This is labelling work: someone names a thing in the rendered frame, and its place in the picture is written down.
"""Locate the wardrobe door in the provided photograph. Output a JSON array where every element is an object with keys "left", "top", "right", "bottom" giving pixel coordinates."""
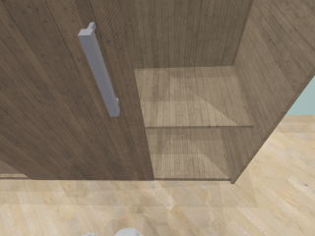
[
  {"left": 0, "top": 159, "right": 22, "bottom": 174},
  {"left": 0, "top": 0, "right": 155, "bottom": 181}
]

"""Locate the handle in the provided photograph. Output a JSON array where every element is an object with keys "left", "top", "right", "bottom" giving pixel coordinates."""
[{"left": 78, "top": 22, "right": 120, "bottom": 117}]

